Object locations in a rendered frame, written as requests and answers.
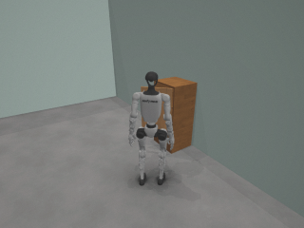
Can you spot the right robot thigh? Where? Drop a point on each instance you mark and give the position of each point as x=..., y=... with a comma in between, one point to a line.
x=162, y=136

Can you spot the robot left hand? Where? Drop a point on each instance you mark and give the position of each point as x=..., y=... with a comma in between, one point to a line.
x=132, y=138

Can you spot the robot right hand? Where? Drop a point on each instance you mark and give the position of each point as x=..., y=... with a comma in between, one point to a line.
x=172, y=140

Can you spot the cupboard door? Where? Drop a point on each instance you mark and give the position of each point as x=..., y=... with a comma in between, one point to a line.
x=164, y=90

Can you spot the right robot forearm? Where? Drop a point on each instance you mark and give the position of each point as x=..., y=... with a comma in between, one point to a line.
x=169, y=128

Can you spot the robot left upper arm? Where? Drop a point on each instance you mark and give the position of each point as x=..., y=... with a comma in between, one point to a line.
x=135, y=103

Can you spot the left robot forearm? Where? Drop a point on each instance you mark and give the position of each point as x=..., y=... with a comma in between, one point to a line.
x=132, y=124

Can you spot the robot right shin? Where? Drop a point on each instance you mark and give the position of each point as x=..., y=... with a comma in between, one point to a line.
x=162, y=165

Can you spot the robot right upper arm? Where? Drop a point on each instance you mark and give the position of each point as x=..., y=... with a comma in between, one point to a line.
x=166, y=106

